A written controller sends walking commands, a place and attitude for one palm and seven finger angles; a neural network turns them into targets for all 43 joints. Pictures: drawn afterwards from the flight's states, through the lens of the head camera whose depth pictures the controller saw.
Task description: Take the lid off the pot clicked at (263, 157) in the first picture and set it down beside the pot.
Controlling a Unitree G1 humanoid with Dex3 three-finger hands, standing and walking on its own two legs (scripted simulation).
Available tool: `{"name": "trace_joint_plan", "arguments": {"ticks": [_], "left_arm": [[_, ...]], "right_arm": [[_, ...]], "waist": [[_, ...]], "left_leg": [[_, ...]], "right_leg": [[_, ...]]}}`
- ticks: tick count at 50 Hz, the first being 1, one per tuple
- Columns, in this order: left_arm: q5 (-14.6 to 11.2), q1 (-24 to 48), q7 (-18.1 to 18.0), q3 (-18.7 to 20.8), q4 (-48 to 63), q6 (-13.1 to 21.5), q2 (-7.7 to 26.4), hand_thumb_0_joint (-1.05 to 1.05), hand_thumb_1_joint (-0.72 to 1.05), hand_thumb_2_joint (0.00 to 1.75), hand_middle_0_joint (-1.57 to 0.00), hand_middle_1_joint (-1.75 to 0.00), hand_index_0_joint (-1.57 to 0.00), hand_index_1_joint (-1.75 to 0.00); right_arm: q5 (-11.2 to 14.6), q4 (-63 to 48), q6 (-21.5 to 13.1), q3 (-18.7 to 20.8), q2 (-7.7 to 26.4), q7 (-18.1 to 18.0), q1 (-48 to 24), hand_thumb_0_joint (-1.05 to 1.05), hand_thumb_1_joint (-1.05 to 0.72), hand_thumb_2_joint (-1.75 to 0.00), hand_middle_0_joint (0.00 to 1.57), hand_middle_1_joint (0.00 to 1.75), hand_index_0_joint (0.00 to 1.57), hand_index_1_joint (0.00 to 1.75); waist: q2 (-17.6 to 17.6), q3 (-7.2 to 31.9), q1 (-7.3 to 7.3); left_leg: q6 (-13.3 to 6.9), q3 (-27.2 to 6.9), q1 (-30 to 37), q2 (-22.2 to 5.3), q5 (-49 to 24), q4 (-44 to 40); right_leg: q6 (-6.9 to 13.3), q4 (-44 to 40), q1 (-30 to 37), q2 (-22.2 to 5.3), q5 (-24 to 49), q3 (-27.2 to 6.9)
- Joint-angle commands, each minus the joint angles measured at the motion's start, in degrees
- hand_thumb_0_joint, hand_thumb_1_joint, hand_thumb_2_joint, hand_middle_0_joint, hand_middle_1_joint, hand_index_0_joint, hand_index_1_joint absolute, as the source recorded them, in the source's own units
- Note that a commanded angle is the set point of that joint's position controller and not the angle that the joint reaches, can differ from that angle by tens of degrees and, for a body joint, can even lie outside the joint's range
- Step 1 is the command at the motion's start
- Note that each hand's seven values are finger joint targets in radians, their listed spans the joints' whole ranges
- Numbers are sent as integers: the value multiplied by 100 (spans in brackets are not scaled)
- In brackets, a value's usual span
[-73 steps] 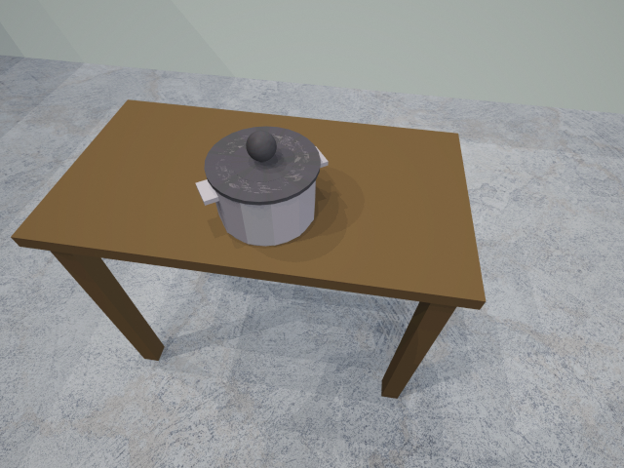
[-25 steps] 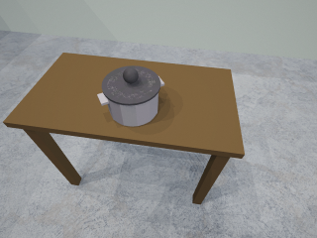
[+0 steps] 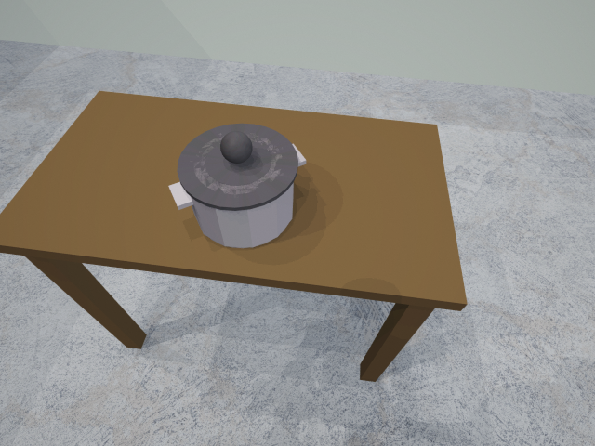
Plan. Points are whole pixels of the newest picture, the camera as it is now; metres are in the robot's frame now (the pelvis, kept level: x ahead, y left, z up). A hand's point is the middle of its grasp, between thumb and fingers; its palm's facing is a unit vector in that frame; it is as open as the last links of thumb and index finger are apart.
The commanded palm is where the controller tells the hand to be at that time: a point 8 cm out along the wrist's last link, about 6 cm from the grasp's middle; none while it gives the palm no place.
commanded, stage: come to a stop and stand still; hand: left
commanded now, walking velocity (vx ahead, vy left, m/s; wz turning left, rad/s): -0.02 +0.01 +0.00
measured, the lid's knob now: (236, 147) +0.55 +0.14 +0.06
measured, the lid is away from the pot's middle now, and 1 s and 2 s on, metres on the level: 0.00 0.00 0.00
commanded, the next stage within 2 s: look again from close up in 0.58 s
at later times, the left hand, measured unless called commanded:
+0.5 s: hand out of the picture -0.01 +0.19 -0.17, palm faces -0.02 -0.97 -0.25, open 7.4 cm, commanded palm none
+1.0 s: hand out of the picture -0.03 +0.16 -0.18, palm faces +0.00 -0.98 -0.20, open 7.4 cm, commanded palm none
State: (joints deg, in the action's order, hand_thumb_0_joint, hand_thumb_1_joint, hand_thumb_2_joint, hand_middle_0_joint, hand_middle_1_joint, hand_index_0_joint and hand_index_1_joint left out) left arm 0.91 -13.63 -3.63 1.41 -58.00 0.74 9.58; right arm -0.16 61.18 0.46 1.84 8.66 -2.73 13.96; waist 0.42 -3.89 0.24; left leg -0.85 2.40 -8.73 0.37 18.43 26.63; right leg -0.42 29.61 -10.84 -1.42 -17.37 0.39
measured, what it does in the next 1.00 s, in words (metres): stands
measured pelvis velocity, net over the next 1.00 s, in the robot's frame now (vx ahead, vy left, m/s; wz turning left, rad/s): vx -0.04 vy -0.01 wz -0.01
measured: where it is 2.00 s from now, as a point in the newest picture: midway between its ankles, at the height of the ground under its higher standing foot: outside the picture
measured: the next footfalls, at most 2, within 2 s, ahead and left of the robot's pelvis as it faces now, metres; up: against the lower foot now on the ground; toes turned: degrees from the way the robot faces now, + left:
none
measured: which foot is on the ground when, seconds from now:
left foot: down 0.00-1.00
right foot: down 0.00-1.00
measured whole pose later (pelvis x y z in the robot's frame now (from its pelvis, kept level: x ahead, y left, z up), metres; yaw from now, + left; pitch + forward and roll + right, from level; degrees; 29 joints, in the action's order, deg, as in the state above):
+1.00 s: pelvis -0.04 -0.01 +0.00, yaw +0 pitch +0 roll +0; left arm 0.5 -15.6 -2.0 -1.0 -61.8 0.5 9.6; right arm -0.5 63.4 -0.8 -0.9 8.3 -1.8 15.9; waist 0.6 -2.3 0.1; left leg -0.2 2.6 -9.9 -0.4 16.6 26.8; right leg -0.1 27.9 -11.1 -0.7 -16.6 0.4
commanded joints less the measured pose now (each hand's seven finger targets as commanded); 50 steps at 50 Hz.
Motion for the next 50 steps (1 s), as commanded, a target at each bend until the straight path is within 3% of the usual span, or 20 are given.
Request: {"name": "trace_joint_plan", "arguments": {"ticks": [1,3,4,5,6,7,9,10,14,16,17,20,27,31,50], "left_arm": [[14,-534,-44,181,227,-30,785,0,90,90,-20,-30,-20,-30],[17,-481,-33,154,256,-35,803,0,90,90,-20,-30,-20,-30],[30,-678,-132,127,162,70,884,0,90,90,-20,-30,-20,-30],[30,-429,-93,144,478,85,1018,0,90,90,-20,-30,-20,-30],[11,-276,-67,104,546,91,933,0,90,90,-20,-30,-20,-30],[-19,-141,-17,84,612,48,891,0,90,90,-20,-30,-20,-30],[-29,-239,7,36,627,15,759,0,90,90,-20,-30,-20,-30],[-24,-257,13,7,613,-2,754,0,90,90,-20,-30,-20,-30],[-18,-160,75,-35,590,-48,832,0,90,90,-20,-30,-20,-30],[-10,-99,110,-59,610,-62,875,0,90,90,-20,-30,-20,-30],[-5,-102,135,-54,603,-68,916,0,90,90,-20,-30,-20,-30],[6,-154,156,-65,591,-55,941,0,90,90,-20,-30,-20,-30],[-26,-378,170,-81,400,13,901,0,90,90,-20,-30,-20,-30],[-36,-474,151,-106,199,34,844,0,90,90,-20,-30,-20,-30],[-41,-559,126,-115,-245,34,602,0,90,90,-20,-30,-20,-30]], "right_arm": [[-7,-302,-52,155,574,-5,425,0,-90,-90,20,30,20,30],[-7,-353,-84,137,604,11,332,0,-90,-90,20,30,20,30],[68,-809,-112,189,1016,106,-138,0,-90,-90,20,30,20,30],[-27,-956,-126,173,740,160,139,0,-90,-90,20,30,20,30],[-38,-976,-138,140,756,157,217,0,-90,-90,20,30,20,30],[-71,-1047,-126,136,752,170,169,0,-90,-90,20,30,20,30],[-93,-1143,-126,104,882,116,48,0,-90,-90,20,30,20,30],[-79,-1164,-124,84,921,107,36,0,-90,-90,20,30,20,30],[-65,-1212,-85,18,900,126,-112,0,-90,-90,20,30,20,30],[-61,-1169,-88,-14,903,159,-114,0,-90,-90,20,30,20,30],[-70,-1149,-92,-30,881,173,-137,0,-90,-90,20,30,20,30],[-64,-1082,-96,-36,903,197,-72,0,-90,-90,20,30,20,30],[-40,-783,-197,-82,800,171,123,0,-90,-90,20,30,20,30],[-21,-530,-237,-112,765,140,210,0,-90,-90,20,30,20,30],[-10,56,-244,-134,521,65,512,0,-90,-90,20,30,20,30]], "waist": [[-138,583,-44],[-168,678,-58],[-164,841,-96],[147,994,27],[69,1171,67],[-581,1442,64],[-830,932,-13],[-743,751,-34],[-130,153,-5],[-117,-53,12],[-216,-47,-17],[114,-146,15],[82,353,-25],[-60,336,-42],[-89,85,-50]], "left_leg": [[-27,-489,401,-734,-3357,23],[-70,-531,463,-730,-3590,-2],[65,-159,144,-743,-3607,1052],[14,-287,-343,-492,-2376,842],[-37,-313,-261,-532,-2051,610],[-75,-441,81,-605,-2550,384],[-255,-759,51,-863,-3609,371],[-290,-795,-38,-873,-3639,342],[-156,-663,-423,-659,-1675,56],[-139,-655,-590,-578,-662,-237],[-143,-660,-601,-554,-410,-343],[-121,-612,-672,-461,182,-433],[-134,-525,-241,-522,-693,-383],[-107,-516,-209,-542,-1194,-345],[-66,-482,-121,-592,-1435,-437]], "right_leg": [[366,-50,74,-737,3183,-512],[283,-61,143,-700,3172,-427],[93,-218,80,-700,3856,-389],[335,150,476,-784,3778,-584],[408,323,381,-783,3310,-523],[427,543,248,-639,2689,-347],[308,506,-202,-301,1606,-132],[278,403,-205,-247,1304,-87],[283,-95,-434,-332,976,-366],[267,-305,-568,-331,375,-476],[271,-343,-579,-324,198,-462],[264,-591,-758,-342,-409,-618],[244,-551,-474,-405,418,-563],[242,-472,-292,-440,1021,-535],[259,-586,-170,-448,1301,-443]]}}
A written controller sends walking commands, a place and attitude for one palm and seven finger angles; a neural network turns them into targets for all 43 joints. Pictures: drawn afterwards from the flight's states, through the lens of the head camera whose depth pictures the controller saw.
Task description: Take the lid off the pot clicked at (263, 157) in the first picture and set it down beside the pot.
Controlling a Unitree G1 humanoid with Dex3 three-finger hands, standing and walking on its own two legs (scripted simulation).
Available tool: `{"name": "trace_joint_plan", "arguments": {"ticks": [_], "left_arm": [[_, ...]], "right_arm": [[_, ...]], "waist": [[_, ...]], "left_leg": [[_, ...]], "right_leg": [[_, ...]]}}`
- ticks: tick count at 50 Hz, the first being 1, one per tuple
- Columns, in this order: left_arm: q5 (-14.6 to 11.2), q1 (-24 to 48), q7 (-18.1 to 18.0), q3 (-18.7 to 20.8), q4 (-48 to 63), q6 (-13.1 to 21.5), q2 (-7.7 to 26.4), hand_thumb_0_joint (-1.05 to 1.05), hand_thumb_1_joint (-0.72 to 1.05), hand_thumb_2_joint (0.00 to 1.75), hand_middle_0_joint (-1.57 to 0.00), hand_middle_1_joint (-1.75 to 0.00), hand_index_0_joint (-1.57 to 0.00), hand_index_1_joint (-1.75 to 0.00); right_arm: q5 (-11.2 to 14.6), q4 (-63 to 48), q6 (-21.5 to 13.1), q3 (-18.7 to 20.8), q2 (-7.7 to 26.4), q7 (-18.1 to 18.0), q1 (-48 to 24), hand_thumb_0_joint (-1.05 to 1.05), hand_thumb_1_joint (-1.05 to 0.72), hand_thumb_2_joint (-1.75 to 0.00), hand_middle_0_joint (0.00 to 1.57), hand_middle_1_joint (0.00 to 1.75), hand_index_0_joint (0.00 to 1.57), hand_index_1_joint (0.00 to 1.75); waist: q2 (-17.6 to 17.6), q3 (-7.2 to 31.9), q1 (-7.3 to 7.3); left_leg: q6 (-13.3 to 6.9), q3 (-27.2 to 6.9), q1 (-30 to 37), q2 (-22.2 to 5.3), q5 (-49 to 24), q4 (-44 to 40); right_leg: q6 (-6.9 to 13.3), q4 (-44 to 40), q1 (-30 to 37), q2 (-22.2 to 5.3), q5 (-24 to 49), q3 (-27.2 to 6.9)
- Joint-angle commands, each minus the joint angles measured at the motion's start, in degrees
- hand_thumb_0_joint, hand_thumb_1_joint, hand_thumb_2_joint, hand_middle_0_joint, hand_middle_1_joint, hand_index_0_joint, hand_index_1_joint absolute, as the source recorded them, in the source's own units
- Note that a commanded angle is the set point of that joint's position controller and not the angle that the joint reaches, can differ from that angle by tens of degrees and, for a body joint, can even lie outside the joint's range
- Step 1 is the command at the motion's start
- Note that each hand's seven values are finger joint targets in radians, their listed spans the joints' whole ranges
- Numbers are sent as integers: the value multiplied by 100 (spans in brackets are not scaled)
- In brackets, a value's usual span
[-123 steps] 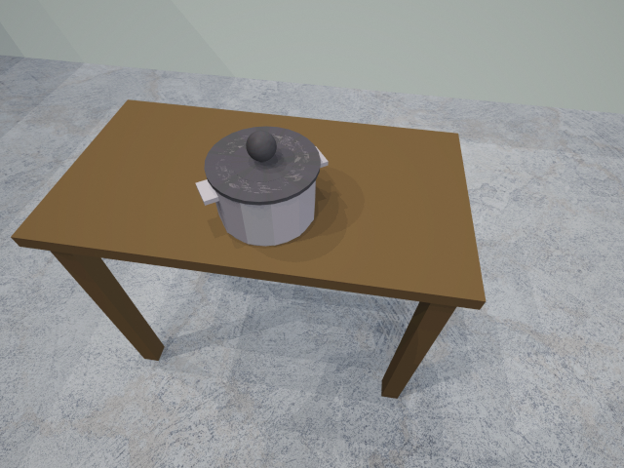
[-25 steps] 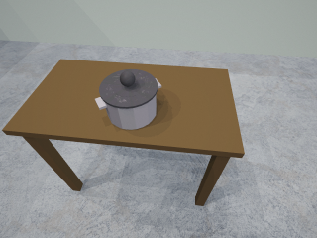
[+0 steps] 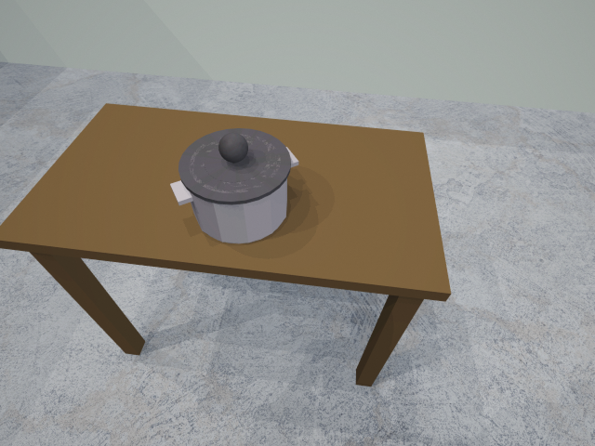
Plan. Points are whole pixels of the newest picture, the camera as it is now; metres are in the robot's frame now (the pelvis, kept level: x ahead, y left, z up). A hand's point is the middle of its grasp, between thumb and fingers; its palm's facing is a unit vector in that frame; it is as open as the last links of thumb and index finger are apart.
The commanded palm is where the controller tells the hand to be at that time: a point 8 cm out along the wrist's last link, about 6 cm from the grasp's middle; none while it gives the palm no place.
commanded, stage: look again from close up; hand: left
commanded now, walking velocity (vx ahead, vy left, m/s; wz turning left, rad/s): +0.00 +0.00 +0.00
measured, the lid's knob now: (233, 147) +0.58 +0.15 +0.06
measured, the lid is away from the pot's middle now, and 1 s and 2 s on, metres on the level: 0.00 0.00 0.00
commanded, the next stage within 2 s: shuffle to correct the standing spot in 0.38 s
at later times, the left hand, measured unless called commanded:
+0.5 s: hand out of the picture +0.00 +0.16 -0.17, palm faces +0.03 -0.98 -0.19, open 7.4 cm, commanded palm none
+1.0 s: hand out of the picture +0.04 +0.20 -0.18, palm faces +0.06 -0.97 -0.22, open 7.4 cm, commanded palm none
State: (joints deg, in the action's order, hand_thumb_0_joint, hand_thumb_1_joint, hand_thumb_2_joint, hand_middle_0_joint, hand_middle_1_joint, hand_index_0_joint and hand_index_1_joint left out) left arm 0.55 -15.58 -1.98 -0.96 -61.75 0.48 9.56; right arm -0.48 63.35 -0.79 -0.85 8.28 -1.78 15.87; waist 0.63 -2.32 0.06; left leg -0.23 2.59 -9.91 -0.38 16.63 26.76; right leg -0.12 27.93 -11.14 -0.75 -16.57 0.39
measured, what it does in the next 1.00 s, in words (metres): stands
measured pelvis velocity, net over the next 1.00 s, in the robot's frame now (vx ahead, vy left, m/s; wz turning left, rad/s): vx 0.05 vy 0.02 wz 0.00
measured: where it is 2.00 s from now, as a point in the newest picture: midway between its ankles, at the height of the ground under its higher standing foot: outside the picture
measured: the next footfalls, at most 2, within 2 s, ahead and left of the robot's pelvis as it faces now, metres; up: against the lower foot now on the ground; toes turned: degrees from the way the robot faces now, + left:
left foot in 1.10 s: +0.10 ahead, +0.14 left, +0.00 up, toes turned +3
right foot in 1.40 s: +0.16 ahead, -0.05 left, +0.00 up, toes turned -5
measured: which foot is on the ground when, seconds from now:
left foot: down 0.00-0.96, up 0.98-1.00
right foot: down 0.00-1.00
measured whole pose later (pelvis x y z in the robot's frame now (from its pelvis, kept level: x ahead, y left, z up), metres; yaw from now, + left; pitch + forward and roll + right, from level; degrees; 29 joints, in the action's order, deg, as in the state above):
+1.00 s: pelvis +0.05 +0.02 -0.01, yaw +0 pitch +0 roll +0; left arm 1.3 -18.6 -2.2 1.7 -59.7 2.2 9.5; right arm -0.7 62.3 0.0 0.0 8.0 -1.4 20.2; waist 0.0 -2.4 -1.0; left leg -0.7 3.9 -12.7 -0.1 27.2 40.5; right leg -1.2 32.6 -9.1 -2.1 -23.3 1.0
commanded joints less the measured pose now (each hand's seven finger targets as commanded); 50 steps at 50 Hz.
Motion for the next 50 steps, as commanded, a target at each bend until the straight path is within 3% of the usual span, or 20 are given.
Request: {"name": "trace_joint_plan", "arguments": {"ticks": [1,12,16,24,27,30,34,36,39,41,43,44,45,46,47,48,49,50], "left_arm": [[1,-378,-41,124,132,65,586,0,90,90,-20,-30,-20,-30],[-14,-434,-40,138,111,90,588,0,90,90,-20,-30,-20,-30],[-7,-448,-47,137,105,89,550,0,90,90,-20,-30,-20,-30],[-6,-509,-49,132,88,99,535,0,90,90,-20,-30,-20,-30],[21,-546,-26,167,83,84,594,0,90,90,-20,-30,-20,-30],[47,-606,5,237,133,53,677,0,90,90,-20,-30,-20,-30],[47,-709,24,342,222,40,792,0,90,90,-20,-30,-20,-30],[48,-689,12,364,259,59,747,0,90,90,-20,-30,-20,-30],[66,-601,27,323,321,73,550,0,90,90,-20,-30,-20,-30],[66,-578,11,282,349,89,384,0,90,90,-20,-30,-20,-30],[40,-588,3,258,356,100,322,0,90,90,-20,-30,-20,-30],[39,-656,3,271,327,106,329,0,90,90,-20,-30,-20,-30],[43,-875,-12,306,243,130,422,0,90,90,-20,-30,-20,-30],[42,-1207,-44,379,146,163,634,0,90,90,-20,-30,-20,-30],[36,-1532,-66,474,63,177,949,0,90,90,-20,-30,-20,-30],[53,-1691,-91,505,9,183,1052,0,90,90,-20,-30,-20,-30],[109,-1693,-116,510,38,184,1024,0,90,90,-20,-30,-20,-30],[137,-1502,-140,522,105,173,1001,0,90,90,-20,-30,-20,-30]], "right_arm": [[25,-148,-125,139,532,-29,323,0,-90,-90,20,30,20,30],[24,-90,-119,146,513,-42,328,0,-90,-90,20,30,20,30],[24,-70,-123,143,505,-44,347,0,-90,-90,20,30,20,30],[35,-40,-111,147,490,-44,344,0,-90,-90,20,30,20,30],[2,-27,-66,162,536,-26,432,0,-90,-90,20,30,20,30],[-26,-146,-26,185,532,15,421,0,-90,-90,20,30,20,30],[-45,-307,-29,205,481,43,486,0,-90,-90,20,30,20,30],[-36,-300,-87,193,455,32,601,0,-90,-90,20,30,20,30],[-25,-216,-162,202,590,15,855,0,-90,-90,20,30,20,30],[-29,-178,-175,209,728,-29,1059,0,-90,-90,20,30,20,30],[-23,-213,-153,211,769,-46,983,0,-90,-90,20,30,20,30],[-19,-262,-138,208,734,-44,880,0,-90,-90,20,30,20,30],[-10,-325,-137,206,675,-43,727,0,-90,-90,20,30,20,30],[-6,-458,-150,214,604,-38,563,0,-90,-90,20,30,20,30],[0,-606,-129,222,518,-21,383,0,-90,-90,20,30,20,30],[-2,-710,-92,244,506,-9,93,0,-90,-90,20,30,20,30],[-12,-782,-78,261,468,-3,-104,0,-90,-90,20,30,20,30],[-4,-816,-74,278,418,22,-131,0,-90,-90,20,30,20,30]], "waist": [[-88,-77,-37],[-44,38,-45],[-176,38,-38],[-18,-26,-42],[-29,-151,-69],[59,-477,-99],[458,-566,-111],[296,-420,-67],[-431,-212,-27],[-805,-57,-15],[-821,-141,-107],[-681,-228,-186],[-253,-214,-300],[349,-151,-407],[1190,-148,-502],[1399,-212,-563],[1048,-301,-581],[880,-337,-484]], "left_leg": [[-133,-490,4,-517,-1293,-453],[-123,-483,175,-540,-1508,-452],[-114,-478,211,-537,-1578,-463],[-107,-482,211,-536,-1483,-479],[-128,-355,138,-464,-609,-434],[-103,-171,-273,-294,137,-204],[-55,58,-537,-152,388,96],[-84,23,-320,-188,81,-73],[-326,-358,300,-570,-1205,-228],[-552,-635,598,-864,-2485,-276],[-738,-768,645,-985,-3071,-192],[-681,-668,377,-854,-2946,-17],[-513,-460,-43,-608,-2651,375],[-294,-146,-767,-298,-1933,869],[-100,162,-1628,22,-557,1390],[3,218,-2149,33,1286,1824],[8,44,-2398,-61,1742,2133],[-25,-156,-2369,-171,1723,2081]], "right_leg": [[225,-431,-131,-523,1247,-431],[246,-467,-4,-543,1576,-424],[247,-479,-6,-554,1581,-428],[242,-560,12,-571,1608,-423],[353,-646,-93,-537,743,-557],[520,-846,-311,-620,-353,-950],[745,-992,-328,-813,-632,-1362],[742,-679,-281,-765,58,-1198],[518,126,-517,-318,579,-404],[434,678,-631,-76,326,38],[397,662,-713,-33,-257,188],[438,403,-455,-104,15,104],[563,167,1,-353,890,-266],[751,-70,727,-844,2131,-883],[1028,-356,1440,-1479,3298,-1534],[1343,-556,1696,-2006,4003,-1990],[1511,-581,1689,-2188,4124,-2134],[1506,-517,1510,-2180,3910,-1986]]}}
